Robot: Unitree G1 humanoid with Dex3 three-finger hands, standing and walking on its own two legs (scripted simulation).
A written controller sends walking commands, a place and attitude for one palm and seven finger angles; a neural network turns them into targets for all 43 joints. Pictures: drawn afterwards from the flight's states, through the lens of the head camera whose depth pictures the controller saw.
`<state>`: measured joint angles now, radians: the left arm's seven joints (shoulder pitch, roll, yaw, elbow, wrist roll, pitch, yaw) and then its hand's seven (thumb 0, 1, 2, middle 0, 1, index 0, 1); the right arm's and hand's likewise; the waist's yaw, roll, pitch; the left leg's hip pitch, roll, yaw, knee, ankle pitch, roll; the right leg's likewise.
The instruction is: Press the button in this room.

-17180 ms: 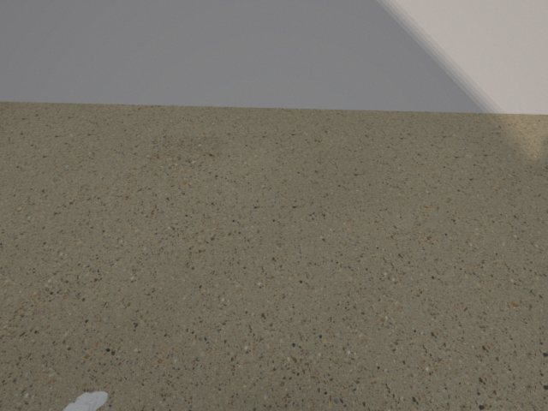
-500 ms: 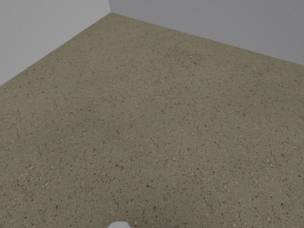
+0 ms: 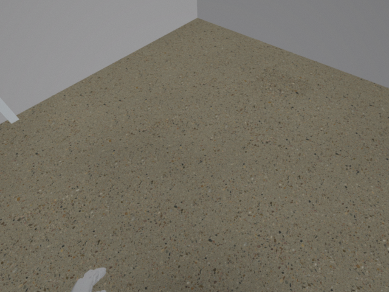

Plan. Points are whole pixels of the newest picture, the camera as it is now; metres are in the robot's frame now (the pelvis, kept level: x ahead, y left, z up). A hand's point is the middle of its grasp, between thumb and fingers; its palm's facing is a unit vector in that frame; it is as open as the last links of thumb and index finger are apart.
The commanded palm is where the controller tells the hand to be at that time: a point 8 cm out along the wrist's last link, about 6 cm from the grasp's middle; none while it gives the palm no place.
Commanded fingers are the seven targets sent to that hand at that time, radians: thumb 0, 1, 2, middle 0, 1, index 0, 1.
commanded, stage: turn or walk to find it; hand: left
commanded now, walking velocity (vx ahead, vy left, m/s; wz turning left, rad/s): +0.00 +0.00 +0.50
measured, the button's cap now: out of the picture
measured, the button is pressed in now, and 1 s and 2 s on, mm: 0 0 0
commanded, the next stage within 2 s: none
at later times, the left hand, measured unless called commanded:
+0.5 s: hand out of the picture -0.06 +0.24 -0.18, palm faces +0.31 -0.92 -0.25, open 7.4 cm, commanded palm none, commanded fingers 0.00 0.90 0.90 -0.20 -0.30 -0.20 -0.30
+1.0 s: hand out of the picture +0.00 +0.22 -0.13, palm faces +0.49 -0.83 -0.26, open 7.4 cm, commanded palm none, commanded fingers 0.00 0.90 0.90 -0.20 -0.30 -0.20 -0.30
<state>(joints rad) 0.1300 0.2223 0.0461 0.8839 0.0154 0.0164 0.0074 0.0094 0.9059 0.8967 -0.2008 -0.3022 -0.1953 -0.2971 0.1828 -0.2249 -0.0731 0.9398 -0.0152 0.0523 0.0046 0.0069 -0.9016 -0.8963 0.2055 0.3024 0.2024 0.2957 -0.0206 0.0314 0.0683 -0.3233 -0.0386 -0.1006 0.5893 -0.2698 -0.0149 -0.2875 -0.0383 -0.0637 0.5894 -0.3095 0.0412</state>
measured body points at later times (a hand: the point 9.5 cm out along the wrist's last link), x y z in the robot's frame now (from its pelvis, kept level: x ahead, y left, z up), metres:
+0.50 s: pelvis -0.02 +0.03 +0.00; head +0.01 +0.06 +0.44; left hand -0.08 +0.29 -0.16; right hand +0.15 -0.19 -0.13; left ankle -0.05 +0.13 -0.73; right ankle -0.01 -0.10 -0.70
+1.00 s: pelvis +0.01 +0.00 +0.01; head +0.03 -0.01 +0.46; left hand -0.03 +0.27 -0.11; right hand +0.14 -0.21 -0.16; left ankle -0.06 +0.12 -0.68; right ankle +0.04 -0.09 -0.73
